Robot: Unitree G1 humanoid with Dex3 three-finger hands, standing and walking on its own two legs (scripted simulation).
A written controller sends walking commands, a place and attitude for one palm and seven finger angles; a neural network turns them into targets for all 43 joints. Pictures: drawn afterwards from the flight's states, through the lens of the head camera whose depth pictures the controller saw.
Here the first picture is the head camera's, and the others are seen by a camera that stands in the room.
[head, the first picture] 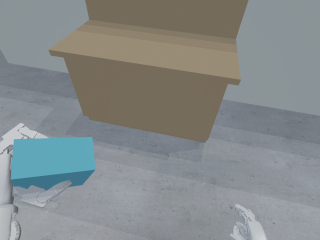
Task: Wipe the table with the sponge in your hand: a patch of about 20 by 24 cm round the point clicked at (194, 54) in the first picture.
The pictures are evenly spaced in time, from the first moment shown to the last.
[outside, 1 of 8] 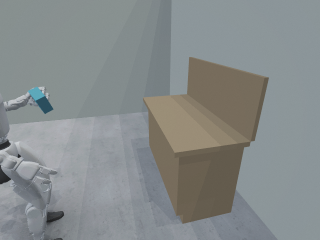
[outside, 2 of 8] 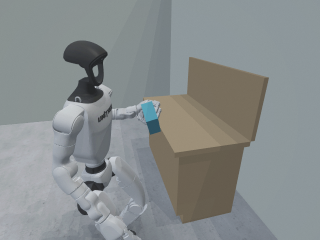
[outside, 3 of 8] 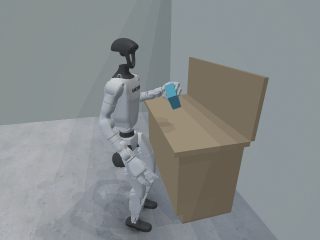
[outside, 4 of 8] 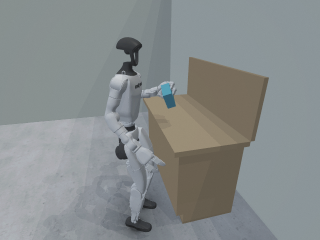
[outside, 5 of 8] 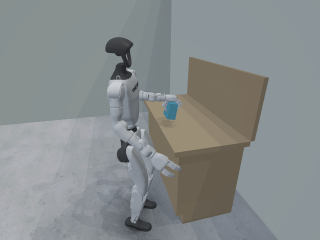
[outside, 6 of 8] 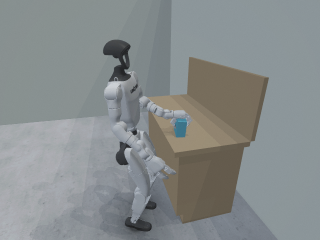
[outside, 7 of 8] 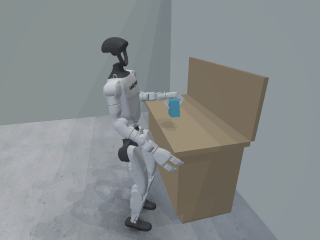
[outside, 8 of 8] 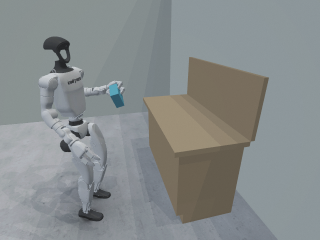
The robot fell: no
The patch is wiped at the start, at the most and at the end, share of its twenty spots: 0.00 1.00 1.00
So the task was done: yes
